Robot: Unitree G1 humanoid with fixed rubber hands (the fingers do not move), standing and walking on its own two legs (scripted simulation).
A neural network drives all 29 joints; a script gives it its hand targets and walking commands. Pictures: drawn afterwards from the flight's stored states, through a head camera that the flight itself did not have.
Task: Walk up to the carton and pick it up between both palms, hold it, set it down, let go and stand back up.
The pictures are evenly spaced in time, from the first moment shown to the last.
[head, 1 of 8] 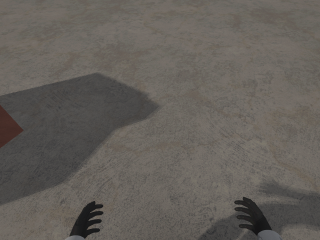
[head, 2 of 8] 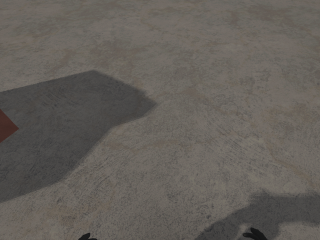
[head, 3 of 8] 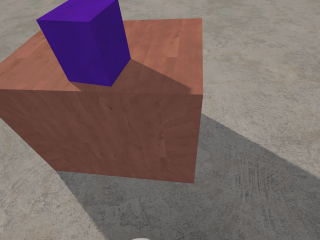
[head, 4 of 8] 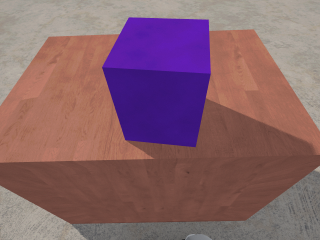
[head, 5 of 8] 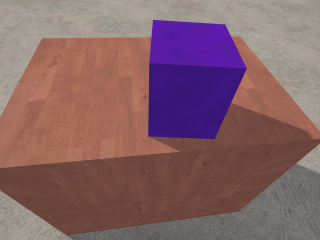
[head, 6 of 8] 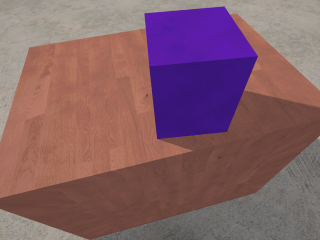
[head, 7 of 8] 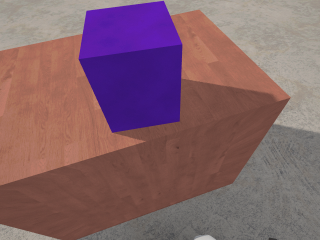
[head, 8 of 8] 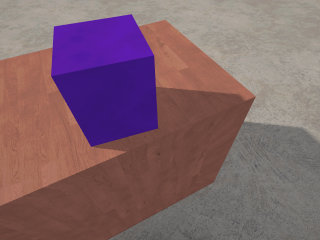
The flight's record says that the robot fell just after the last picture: no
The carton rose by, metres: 0.00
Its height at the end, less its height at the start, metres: +0.00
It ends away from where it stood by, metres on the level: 0.00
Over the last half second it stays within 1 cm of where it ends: yes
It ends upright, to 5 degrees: yes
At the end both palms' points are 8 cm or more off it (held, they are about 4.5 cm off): yes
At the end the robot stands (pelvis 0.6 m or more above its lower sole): yes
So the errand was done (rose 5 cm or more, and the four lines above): no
